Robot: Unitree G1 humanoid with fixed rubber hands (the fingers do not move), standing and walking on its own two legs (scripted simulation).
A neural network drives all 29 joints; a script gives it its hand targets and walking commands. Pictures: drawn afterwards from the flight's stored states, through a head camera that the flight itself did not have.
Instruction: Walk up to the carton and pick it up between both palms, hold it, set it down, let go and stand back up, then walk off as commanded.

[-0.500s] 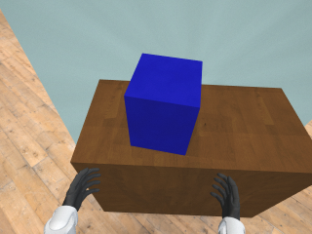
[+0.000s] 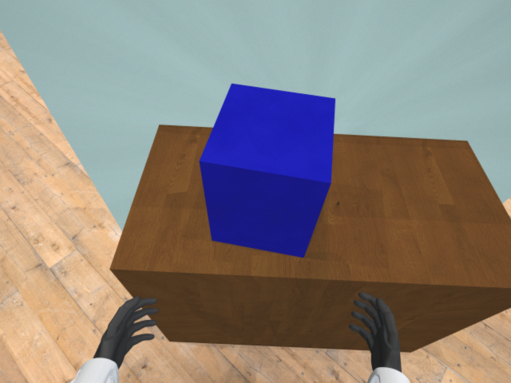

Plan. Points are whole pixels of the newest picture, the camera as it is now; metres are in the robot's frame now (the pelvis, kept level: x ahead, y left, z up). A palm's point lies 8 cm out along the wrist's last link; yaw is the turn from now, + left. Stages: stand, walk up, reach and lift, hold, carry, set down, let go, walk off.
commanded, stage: set down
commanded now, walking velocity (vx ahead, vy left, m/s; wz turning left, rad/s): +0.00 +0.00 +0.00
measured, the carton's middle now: (269, 174) +0.49 +0.00 +0.00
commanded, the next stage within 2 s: let go in 0.84 s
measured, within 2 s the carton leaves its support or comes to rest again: neither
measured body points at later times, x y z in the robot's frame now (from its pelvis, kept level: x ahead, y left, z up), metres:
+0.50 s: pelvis +0.00 +0.00 +0.00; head +0.03 +0.00 +0.45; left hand +0.17 +0.22 -0.07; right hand +0.16 -0.20 -0.07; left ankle -0.01 +0.12 -0.74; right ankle +0.00 -0.13 -0.74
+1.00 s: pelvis +0.01 -0.01 +0.00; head +0.05 +0.00 +0.45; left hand +0.17 +0.22 -0.08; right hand +0.15 -0.22 -0.09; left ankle -0.01 +0.12 -0.74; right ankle +0.00 -0.13 -0.74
